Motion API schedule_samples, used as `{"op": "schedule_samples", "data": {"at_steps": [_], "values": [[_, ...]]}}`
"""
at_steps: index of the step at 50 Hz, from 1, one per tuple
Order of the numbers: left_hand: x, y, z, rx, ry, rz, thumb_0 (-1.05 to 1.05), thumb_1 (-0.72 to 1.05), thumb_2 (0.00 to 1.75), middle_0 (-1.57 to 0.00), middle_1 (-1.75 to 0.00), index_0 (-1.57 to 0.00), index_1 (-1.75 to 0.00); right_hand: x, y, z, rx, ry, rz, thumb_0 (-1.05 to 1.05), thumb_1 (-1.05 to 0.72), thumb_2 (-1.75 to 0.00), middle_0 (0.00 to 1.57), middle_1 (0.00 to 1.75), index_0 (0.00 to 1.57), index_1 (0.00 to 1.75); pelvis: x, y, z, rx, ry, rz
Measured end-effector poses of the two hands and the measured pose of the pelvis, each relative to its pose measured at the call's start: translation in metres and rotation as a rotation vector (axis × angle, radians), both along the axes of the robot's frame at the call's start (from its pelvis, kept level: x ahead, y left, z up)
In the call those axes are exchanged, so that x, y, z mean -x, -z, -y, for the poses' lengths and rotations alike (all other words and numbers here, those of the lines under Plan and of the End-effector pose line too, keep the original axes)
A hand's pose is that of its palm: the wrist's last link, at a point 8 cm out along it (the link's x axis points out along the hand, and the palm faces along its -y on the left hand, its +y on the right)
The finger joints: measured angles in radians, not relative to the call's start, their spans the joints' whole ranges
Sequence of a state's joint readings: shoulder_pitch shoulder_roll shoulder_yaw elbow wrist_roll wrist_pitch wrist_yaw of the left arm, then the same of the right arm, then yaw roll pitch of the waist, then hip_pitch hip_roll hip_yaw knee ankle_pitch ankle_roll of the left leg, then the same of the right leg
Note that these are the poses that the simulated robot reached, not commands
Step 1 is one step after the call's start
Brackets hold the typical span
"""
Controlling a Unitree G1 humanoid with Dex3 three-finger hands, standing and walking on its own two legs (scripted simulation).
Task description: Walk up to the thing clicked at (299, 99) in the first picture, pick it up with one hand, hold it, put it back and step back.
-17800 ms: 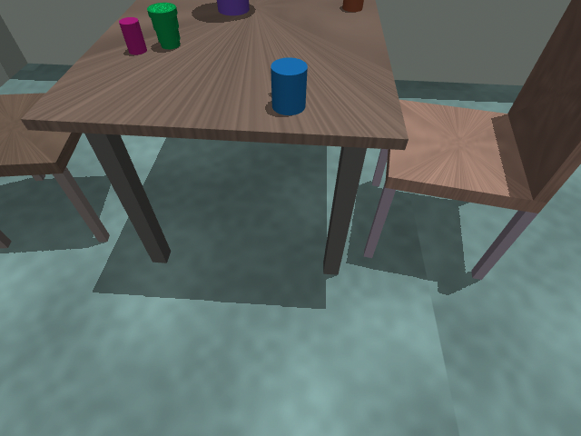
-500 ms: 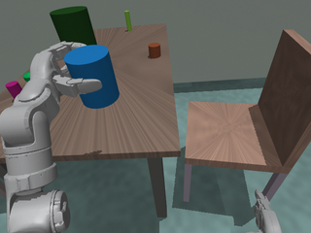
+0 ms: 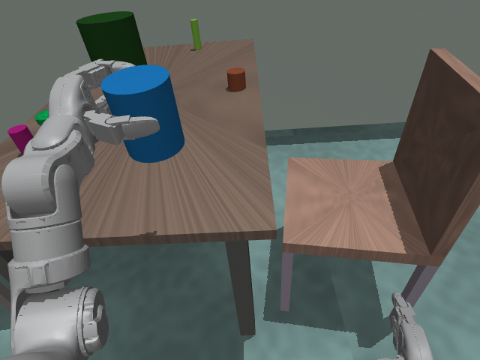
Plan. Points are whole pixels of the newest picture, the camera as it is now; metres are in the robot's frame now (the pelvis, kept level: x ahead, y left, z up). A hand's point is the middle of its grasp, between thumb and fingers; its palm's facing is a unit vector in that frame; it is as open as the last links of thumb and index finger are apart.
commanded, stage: hold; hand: left
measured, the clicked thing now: (142, 110) +0.36 +0.14 +0.30
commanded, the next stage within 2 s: crouch in 1.38 s
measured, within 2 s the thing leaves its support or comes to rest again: neither
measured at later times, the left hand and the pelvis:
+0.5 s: hand (119, 105) +0.34 +0.16 +0.32, palm faces +0.16 -0.99 +0.00, open 11.5 cm; pelvis +0.00 +0.00 +0.00, yaw +0 degrees
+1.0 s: hand (118, 103) +0.35 +0.16 +0.32, palm faces +0.18 -0.98 +0.00, open 11.6 cm; pelvis +0.00 +0.00 +0.00, yaw +0 degrees
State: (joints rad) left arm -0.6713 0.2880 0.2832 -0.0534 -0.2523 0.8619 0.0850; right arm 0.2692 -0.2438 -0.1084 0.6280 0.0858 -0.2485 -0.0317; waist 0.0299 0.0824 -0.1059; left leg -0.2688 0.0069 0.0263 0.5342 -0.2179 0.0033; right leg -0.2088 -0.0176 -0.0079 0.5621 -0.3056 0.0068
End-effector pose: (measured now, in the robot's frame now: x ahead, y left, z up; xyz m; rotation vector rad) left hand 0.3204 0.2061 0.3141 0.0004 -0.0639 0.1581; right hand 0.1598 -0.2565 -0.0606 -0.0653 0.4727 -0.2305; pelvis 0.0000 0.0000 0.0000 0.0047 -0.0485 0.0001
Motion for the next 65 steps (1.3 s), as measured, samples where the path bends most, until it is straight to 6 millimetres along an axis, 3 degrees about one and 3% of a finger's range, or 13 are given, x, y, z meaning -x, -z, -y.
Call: {"op": "schedule_samples", "data": {"at_steps": [8,18,30,35,43,55,65], "values": [[0.001,-0.006,0.0,0.008,0.005,-0.001,0.01,-0.61,0.63,-0.39,-1.0,-0.78,-1.14,0.003,0.002,0.0,-0.002,0.007,-0.001,-0.02,0.49,-0.07,0.05,0.05,0.05,0.05,0.003,0.0,-0.001,0.001,0.003,0.005],[0.008,0.014,-0.003,0.0,-0.016,-0.027,0.01,-0.61,0.64,-0.39,-1.0,-0.78,-1.14,0.005,0.001,-0.004,-0.006,-0.011,0.002,-0.02,0.49,-0.07,0.05,0.05,0.05,0.05,0.005,0.0,0.001,0.001,0.002,0.004],[0.002,-0.012,-0.002,-0.003,0.001,0.014,0.01,-0.61,0.64,-0.38,-1.0,-0.77,-1.15,-0.002,-0.002,-0.002,0.009,-0.002,0.019,-0.02,0.49,-0.07,0.05,0.05,0.05,0.05,0.003,0.0,0.0,0.001,-0.002,0.007],[-0.004,0.001,-0.002,0.015,0.005,-0.047,0.01,-0.61,0.64,-0.38,-1.01,-0.77,-1.15,-0.001,-0.005,-0.006,-0.005,-0.017,0.034,-0.02,0.49,-0.07,0.05,0.05,0.05,0.05,0.003,0.0,0.0,0.0,0.001,0.002],[0.002,0.023,-0.003,0.012,-0.014,-0.038,0.01,-0.61,0.65,-0.38,-1.0,-0.77,-1.15,0.007,-0.003,-0.006,-0.006,-0.013,0.009,-0.02,0.49,-0.07,0.05,0.05,0.05,0.05,0.004,0.0,0.0,0.001,0.004,0.004],[0.001,-0.017,-0.004,-0.015,0.008,0.034,0.01,-0.61,0.65,-0.38,-1.0,-0.77,-1.15,-0.001,0.0,-0.004,0.004,0.002,0.013,-0.02,0.49,-0.07,0.05,0.05,0.05,0.05,0.001,0.0,-0.002,0.003,0.002,0.006],[0.0,0.024,-0.004,0.022,-0.006,-0.077,0.01,-0.61,0.65,-0.38,-1.0,-0.76,-1.16,-0.002,-0.003,-0.013,-0.027,-0.038,0.022,-0.02,0.5,-0.07,0.05,0.05,0.05,0.05,0.002,-0.001,0.0,-0.001,0.002,0.003]]}}
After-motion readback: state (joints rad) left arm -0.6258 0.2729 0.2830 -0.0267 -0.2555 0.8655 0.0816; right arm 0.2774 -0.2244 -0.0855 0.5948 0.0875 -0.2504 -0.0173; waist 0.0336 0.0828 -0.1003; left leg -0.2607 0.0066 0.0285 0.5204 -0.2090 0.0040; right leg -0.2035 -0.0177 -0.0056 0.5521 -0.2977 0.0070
